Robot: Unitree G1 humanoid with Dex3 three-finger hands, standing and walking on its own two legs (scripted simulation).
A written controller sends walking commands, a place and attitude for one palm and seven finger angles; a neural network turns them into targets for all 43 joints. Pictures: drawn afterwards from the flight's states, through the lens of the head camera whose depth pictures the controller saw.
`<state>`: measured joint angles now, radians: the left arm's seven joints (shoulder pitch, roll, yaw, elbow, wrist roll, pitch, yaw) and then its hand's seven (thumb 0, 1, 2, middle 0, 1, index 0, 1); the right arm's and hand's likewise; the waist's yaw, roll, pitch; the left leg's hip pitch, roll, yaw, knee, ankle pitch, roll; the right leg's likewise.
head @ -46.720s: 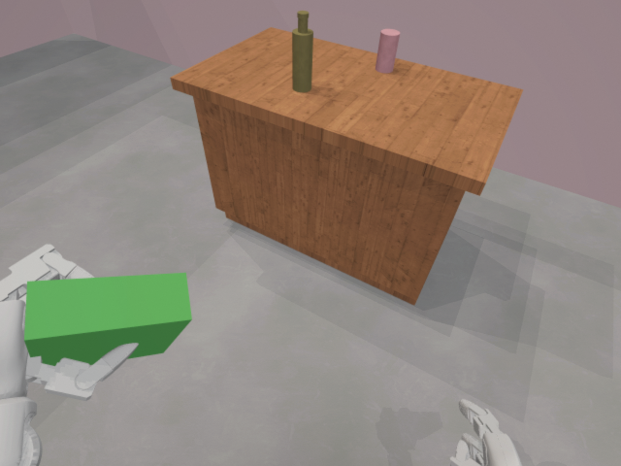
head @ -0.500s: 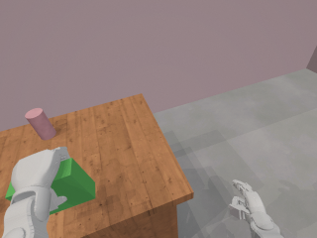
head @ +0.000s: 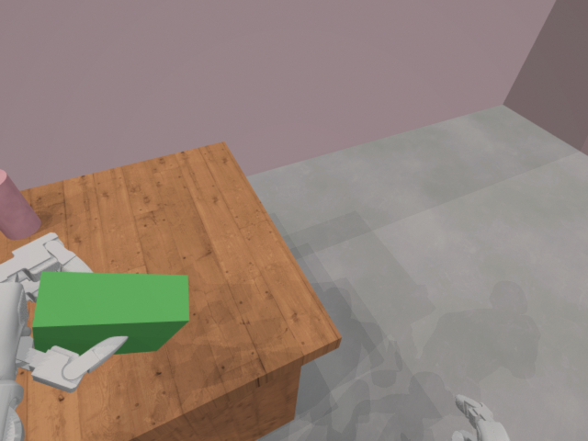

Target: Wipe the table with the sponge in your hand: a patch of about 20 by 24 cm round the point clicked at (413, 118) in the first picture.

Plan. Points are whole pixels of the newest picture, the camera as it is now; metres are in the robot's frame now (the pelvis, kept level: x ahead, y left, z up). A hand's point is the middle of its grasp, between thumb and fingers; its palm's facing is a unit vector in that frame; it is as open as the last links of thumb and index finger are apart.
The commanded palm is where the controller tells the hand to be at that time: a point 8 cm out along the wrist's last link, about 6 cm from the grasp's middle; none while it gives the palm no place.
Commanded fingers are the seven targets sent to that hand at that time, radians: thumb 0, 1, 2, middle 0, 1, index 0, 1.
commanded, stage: step back with the hand held close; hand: left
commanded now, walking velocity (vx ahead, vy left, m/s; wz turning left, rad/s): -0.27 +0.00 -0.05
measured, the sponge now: (131, 318) +0.22 +0.19 +0.12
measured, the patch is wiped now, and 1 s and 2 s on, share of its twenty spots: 1.00 1.00 1.00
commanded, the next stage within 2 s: stop stepping back and stand still in 1.28 s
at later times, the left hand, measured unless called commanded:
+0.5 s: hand (6, 351) +0.17 +0.27 +0.16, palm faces +0.40 -0.84 -0.37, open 9.0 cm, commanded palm +0.12 +0.30 +0.19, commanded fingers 0.00 0.10 1.30 -1.20 -1.60 -1.20 -1.60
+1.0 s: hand out of the picture +0.13 +0.28 +0.18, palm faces +0.40 -0.86 -0.31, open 9.0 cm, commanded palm +0.08 +0.30 +0.19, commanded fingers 0.00 0.10 1.30 -1.20 -1.60 -1.20 -1.60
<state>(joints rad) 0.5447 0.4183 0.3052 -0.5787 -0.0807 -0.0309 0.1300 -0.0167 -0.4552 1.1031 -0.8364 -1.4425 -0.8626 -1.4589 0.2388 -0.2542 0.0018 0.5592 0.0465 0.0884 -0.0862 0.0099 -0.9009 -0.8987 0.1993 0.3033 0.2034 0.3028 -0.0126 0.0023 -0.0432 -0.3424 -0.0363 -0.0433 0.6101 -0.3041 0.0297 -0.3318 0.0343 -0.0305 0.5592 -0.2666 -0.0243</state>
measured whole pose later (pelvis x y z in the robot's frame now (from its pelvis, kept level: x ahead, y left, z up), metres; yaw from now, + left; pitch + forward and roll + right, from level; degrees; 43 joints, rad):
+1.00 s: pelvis -0.09 +0.03 +0.00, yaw -3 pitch +4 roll -4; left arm 0.46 0.37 0.37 -0.60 -0.05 -0.13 0.16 -0.02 -0.46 1.10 -0.84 -1.44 -0.86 -1.46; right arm 0.19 -0.16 0.03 0.63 0.00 -0.07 -0.05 0.01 -0.90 -0.90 0.20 0.30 0.20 0.30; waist 0.03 -0.02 -0.06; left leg -0.48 0.04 0.05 0.52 -0.11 0.07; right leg -0.33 0.04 0.03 0.77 -0.46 0.02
